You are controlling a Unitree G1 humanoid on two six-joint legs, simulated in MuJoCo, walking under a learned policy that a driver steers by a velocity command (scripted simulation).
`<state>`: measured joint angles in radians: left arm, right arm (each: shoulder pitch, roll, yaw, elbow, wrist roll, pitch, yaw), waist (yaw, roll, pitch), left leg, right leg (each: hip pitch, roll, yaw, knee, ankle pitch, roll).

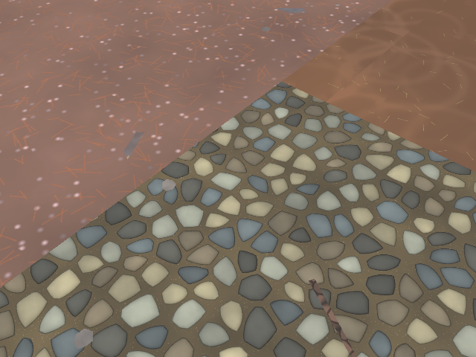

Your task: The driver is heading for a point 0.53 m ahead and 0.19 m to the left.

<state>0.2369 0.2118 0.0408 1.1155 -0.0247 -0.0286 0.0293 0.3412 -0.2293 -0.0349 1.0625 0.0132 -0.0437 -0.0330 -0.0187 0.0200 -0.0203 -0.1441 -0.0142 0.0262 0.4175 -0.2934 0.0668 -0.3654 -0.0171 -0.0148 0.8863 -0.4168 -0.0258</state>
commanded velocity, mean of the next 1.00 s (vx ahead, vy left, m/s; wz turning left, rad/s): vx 0.75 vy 0.00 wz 0.51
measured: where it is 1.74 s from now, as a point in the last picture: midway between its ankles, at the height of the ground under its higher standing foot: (189, 292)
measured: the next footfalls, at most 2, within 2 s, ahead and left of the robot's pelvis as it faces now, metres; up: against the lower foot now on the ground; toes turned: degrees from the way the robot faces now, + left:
right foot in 0.20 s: +0.12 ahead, -0.17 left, +0.00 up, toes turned -4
left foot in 0.68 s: +0.49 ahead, +0.04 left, +0.00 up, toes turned +27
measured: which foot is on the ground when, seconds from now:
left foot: down 0.00-0.18, up 0.20-0.66, down 0.68-1.00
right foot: up 0.00-0.18, down 0.20-0.68, up 0.70-1.00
